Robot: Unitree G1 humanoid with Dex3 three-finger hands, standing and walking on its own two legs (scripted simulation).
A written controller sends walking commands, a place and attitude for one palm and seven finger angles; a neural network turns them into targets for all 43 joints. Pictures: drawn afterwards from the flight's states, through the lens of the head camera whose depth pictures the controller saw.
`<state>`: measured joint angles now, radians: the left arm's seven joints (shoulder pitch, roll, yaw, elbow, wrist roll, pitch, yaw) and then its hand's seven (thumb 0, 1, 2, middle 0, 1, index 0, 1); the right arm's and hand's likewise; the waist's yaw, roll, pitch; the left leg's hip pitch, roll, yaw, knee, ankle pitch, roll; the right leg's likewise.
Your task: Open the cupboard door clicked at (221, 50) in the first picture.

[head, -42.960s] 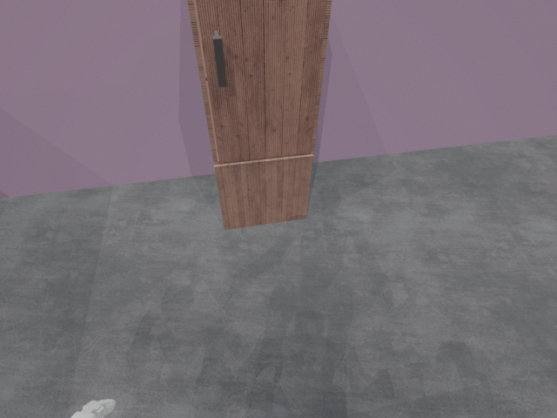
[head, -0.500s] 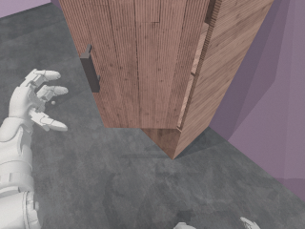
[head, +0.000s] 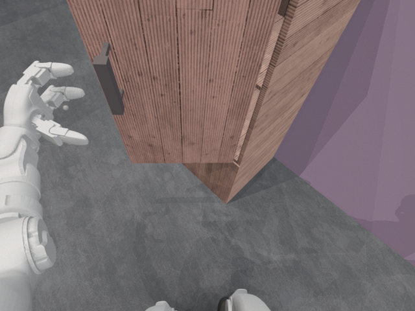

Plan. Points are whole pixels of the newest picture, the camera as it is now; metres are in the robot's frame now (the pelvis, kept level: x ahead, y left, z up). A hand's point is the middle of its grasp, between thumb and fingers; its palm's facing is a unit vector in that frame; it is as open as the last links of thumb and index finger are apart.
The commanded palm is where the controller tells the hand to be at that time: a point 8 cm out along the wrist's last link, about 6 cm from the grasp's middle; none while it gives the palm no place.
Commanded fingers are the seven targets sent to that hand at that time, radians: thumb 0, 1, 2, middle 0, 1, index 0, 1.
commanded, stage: move the hooked fingers beside the handle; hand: left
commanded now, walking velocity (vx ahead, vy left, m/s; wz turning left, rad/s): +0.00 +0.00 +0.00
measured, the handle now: (112, 80) +0.55 +0.18 +0.09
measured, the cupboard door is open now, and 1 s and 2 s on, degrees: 47 47 47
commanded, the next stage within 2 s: slide the fingers in behind the handle in 1.14 s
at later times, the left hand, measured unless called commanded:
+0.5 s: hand (78, 90) +0.51 +0.24 +0.09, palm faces -0.02 -1.00 -0.01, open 14.0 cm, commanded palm +0.48 +0.29 +0.09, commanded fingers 0.00 -0.50 0.30 -0.30 -1.20 -0.30 -1.20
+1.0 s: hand (71, 98) +0.49 +0.25 +0.10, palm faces +0.00 -1.00 +0.00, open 14.0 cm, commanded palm +0.47 +0.29 +0.09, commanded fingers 0.00 -0.50 0.30 -0.30 -1.20 -0.30 -1.20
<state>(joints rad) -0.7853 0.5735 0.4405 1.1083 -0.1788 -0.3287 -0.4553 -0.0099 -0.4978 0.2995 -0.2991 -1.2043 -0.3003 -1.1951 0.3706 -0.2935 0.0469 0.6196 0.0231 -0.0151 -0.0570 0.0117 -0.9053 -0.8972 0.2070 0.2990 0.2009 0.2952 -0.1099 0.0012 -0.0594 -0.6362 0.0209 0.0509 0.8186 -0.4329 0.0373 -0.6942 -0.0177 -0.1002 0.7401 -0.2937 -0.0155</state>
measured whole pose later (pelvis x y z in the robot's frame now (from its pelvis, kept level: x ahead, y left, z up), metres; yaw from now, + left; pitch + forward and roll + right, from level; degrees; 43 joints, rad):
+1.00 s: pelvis +0.01 +0.00 -0.01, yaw -1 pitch +17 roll -3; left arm -0.83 0.59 0.46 1.12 -0.15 -0.36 -0.43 -0.01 -0.50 0.30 -0.30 -1.20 -0.30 -1.20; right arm 0.35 -0.29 0.04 0.57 0.01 0.07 -0.03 0.01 -0.91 -0.90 0.21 0.30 0.20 0.30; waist -0.13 0.01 -0.08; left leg -0.70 0.04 0.04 0.87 -0.47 0.04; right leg -0.75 0.00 -0.10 0.76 -0.31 -0.01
